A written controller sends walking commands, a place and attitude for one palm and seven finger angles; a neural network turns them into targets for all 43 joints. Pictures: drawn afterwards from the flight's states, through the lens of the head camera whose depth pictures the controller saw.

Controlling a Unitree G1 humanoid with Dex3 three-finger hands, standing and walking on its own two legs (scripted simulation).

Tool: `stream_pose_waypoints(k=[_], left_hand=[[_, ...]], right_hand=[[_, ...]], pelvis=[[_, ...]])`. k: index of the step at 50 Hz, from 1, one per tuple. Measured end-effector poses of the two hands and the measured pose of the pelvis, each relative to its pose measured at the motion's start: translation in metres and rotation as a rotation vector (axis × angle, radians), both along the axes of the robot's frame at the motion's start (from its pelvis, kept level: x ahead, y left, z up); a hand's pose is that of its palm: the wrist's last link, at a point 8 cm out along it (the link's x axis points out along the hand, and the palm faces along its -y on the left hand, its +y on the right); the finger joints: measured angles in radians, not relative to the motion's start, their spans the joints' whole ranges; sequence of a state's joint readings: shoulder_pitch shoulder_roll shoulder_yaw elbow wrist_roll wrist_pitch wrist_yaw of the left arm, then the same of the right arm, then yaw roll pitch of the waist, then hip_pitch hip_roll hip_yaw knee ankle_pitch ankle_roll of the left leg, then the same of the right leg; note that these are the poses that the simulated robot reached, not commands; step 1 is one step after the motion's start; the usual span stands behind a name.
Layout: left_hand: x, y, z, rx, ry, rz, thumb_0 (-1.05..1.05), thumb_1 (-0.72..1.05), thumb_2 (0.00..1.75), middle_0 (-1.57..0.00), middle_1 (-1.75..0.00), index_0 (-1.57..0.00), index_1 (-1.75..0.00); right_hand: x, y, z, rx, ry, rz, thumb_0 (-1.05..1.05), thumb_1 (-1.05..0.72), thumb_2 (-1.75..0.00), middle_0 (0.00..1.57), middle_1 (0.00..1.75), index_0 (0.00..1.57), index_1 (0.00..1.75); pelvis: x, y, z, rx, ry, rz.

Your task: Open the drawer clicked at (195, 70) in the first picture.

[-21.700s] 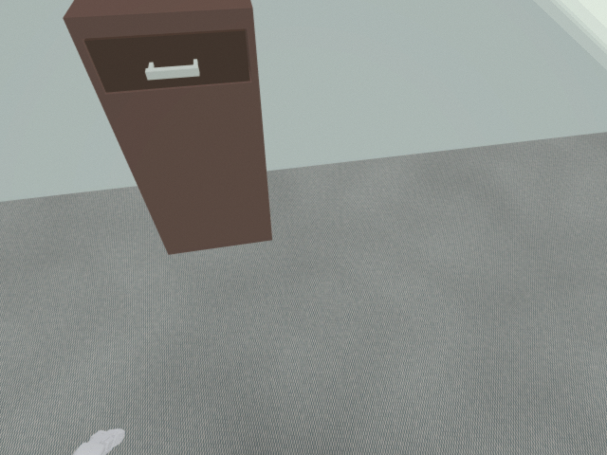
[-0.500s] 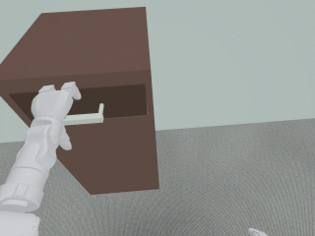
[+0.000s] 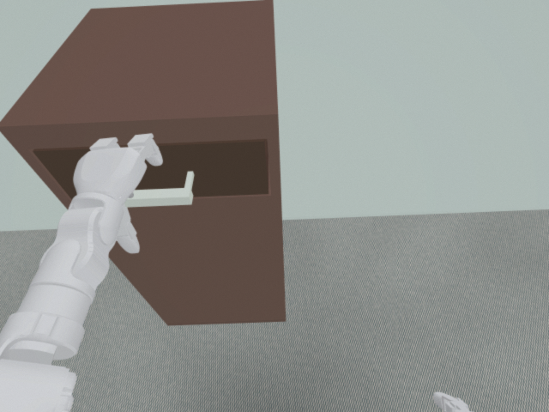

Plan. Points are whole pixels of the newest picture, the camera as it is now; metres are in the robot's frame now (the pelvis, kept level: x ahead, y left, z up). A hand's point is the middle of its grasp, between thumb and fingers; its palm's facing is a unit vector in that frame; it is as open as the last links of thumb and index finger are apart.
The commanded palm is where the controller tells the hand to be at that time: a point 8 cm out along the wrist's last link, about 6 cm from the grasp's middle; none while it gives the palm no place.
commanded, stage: re-aim the fingers above the handle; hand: left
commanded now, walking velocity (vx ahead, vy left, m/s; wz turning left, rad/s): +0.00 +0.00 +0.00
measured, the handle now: (156, 188) +0.46 +0.25 +0.04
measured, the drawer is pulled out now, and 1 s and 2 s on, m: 0.00 0.00 0.00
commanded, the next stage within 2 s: lower the fingers behind the handle in 1.86 s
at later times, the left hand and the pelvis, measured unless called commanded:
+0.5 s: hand (137, 200) +0.39 +0.24 +0.09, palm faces -0.01 -0.07 -1.00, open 13.8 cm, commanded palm +0.37 +0.24 +0.16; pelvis +0.00 -0.01 +0.00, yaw -1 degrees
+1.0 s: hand (121, 199) +0.39 +0.26 +0.10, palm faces -0.04 -0.05 -1.00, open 13.8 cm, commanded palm +0.37 +0.25 +0.16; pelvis +0.00 -0.01 +0.00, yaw -1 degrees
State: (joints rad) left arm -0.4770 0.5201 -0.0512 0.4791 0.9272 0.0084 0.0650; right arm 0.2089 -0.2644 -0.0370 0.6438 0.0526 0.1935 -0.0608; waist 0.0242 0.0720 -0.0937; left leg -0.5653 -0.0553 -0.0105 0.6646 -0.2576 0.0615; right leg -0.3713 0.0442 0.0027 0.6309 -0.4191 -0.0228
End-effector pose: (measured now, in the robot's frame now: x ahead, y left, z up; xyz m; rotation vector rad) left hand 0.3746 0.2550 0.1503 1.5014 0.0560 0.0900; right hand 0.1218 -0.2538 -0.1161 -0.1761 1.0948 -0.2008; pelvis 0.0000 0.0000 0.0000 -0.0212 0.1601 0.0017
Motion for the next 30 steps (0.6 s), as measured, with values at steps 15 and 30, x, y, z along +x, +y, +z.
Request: stream_pose_waypoints(k=[15,30], left_hand=[[0.011,-0.017,0.000,0.006,0.046,0.006,0.00,-0.49,0.30,-0.32,-1.20,-0.32,-1.20],[-0.013,-0.009,-0.002,0.009,0.046,0.046,0.00,-0.49,0.30,-0.32,-1.20,-0.32,-1.20]], right_hand=[[-0.018,-0.009,0.002,0.007,0.006,-0.059,0.01,-0.91,-0.90,0.20,0.30,0.20,0.30],[0.012,-0.015,0.009,0.001,-0.055,-0.014,0.01,-0.91,-0.90,0.20,0.30,0.20,0.30]], pelvis=[[0.004,-0.005,0.003,0.009,-0.016,-0.022],[0.004,-0.014,0.004,0.014,-0.031,-0.009]])
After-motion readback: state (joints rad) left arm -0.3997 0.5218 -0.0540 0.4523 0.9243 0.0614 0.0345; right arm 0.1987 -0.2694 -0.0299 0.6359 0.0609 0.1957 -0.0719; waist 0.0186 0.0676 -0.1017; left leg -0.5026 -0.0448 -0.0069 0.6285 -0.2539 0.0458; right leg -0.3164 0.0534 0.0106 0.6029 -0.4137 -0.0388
